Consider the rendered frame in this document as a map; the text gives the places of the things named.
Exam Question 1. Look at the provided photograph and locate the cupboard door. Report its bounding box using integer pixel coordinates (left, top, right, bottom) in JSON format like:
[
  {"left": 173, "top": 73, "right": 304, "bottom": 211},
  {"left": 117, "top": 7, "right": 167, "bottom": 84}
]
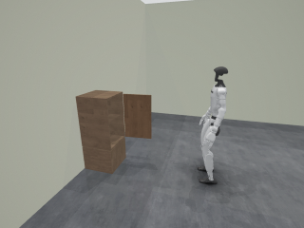
[{"left": 123, "top": 94, "right": 152, "bottom": 139}]

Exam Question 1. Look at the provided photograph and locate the right robot hand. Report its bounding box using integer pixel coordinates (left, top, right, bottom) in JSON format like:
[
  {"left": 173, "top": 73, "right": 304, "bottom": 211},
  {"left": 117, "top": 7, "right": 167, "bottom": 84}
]
[{"left": 199, "top": 114, "right": 210, "bottom": 125}]

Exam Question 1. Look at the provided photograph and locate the robot right forearm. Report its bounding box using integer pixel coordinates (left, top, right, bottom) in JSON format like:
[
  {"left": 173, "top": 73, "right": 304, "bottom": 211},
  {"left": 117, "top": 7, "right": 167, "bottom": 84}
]
[{"left": 205, "top": 106, "right": 212, "bottom": 117}]

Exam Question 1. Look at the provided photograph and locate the robot left forearm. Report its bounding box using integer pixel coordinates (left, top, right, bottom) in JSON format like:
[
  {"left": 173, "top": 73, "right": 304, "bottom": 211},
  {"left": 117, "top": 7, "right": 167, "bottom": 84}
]
[{"left": 210, "top": 108, "right": 225, "bottom": 134}]

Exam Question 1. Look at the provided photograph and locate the left robot hand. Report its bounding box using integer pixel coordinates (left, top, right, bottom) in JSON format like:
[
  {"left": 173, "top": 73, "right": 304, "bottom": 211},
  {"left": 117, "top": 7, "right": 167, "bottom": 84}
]
[{"left": 202, "top": 132, "right": 216, "bottom": 149}]

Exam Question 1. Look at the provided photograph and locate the left robot upper arm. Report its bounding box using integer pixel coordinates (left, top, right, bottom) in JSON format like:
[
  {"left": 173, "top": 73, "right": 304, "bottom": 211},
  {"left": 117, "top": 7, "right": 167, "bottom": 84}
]
[{"left": 217, "top": 87, "right": 226, "bottom": 113}]

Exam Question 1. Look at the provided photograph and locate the right robot foot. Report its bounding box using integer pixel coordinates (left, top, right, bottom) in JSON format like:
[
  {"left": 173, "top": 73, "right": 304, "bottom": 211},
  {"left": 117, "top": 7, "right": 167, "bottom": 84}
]
[{"left": 197, "top": 166, "right": 214, "bottom": 172}]

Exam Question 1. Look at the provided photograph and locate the left robot thigh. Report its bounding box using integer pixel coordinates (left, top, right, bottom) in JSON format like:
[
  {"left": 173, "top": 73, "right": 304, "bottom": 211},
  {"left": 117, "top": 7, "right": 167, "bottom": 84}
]
[{"left": 202, "top": 125, "right": 220, "bottom": 158}]

